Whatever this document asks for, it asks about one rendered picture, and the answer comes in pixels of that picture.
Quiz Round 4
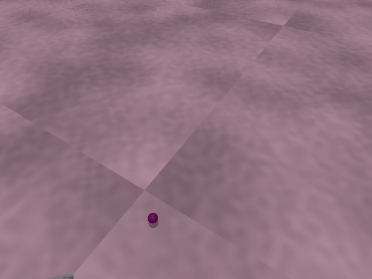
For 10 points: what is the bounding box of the ball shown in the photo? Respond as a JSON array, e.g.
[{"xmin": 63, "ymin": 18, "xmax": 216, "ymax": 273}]
[{"xmin": 148, "ymin": 213, "xmax": 158, "ymax": 223}]

